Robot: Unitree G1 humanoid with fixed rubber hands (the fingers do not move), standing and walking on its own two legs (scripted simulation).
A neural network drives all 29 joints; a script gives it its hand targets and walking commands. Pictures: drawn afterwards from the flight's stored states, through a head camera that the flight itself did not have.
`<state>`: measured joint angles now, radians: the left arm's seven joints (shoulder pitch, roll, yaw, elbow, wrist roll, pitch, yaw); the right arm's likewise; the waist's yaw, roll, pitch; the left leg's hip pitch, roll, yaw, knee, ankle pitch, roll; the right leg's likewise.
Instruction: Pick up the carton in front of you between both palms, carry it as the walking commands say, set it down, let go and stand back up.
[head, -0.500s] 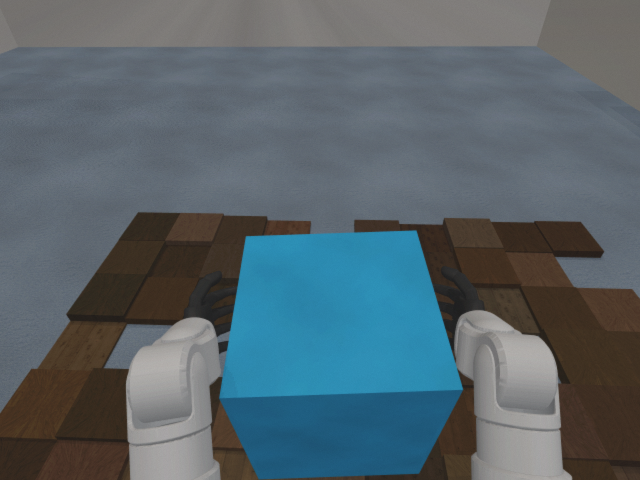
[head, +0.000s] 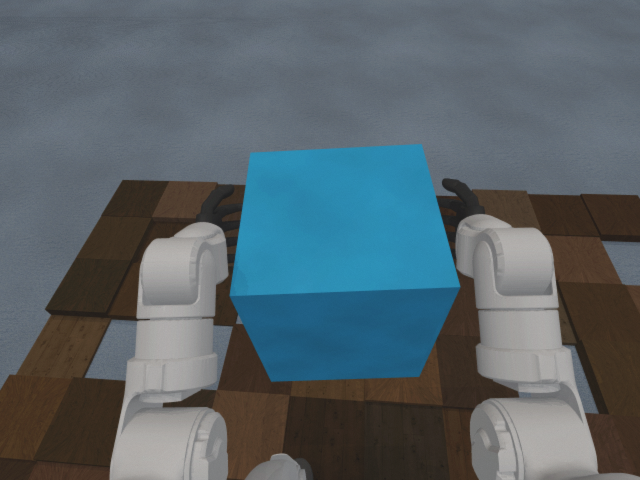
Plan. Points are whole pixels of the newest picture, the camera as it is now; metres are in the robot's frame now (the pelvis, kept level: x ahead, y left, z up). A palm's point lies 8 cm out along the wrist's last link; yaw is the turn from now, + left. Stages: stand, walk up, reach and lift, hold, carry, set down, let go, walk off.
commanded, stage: carry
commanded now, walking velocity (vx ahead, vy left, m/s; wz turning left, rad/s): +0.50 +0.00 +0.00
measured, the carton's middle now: (340, 272) +0.36 +0.01 +0.05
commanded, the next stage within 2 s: none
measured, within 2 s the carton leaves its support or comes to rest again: neither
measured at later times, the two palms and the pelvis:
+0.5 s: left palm (286, 107) +0.71 +0.10 +0.08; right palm (451, 112) +0.69 -0.20 +0.07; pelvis +0.34 -0.03 -0.03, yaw +0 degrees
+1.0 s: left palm (281, 52) +0.97 +0.14 +0.06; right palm (411, 47) +0.97 -0.16 +0.06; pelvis +0.61 -0.03 -0.04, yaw +1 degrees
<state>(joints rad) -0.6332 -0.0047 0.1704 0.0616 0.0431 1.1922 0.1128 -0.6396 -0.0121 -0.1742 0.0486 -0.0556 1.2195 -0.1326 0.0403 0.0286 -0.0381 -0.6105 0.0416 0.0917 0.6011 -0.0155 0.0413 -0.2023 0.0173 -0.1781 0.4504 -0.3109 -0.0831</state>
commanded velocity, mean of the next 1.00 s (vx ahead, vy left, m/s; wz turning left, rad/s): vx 0.27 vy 0.00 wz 0.00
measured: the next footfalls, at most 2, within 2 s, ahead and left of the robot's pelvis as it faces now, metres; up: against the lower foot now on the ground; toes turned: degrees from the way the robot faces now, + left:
left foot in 0.06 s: +0.21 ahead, +0.09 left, +0.00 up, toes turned +6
right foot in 0.46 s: +0.49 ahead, -0.11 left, -0.02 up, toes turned -4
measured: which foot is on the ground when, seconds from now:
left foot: up 0.00-0.04, down 0.06-0.48, up 0.50-0.84, down 0.86-1.00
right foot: down 0.00-0.06, up 0.08-0.44, down 0.46-0.88, up 0.90-1.00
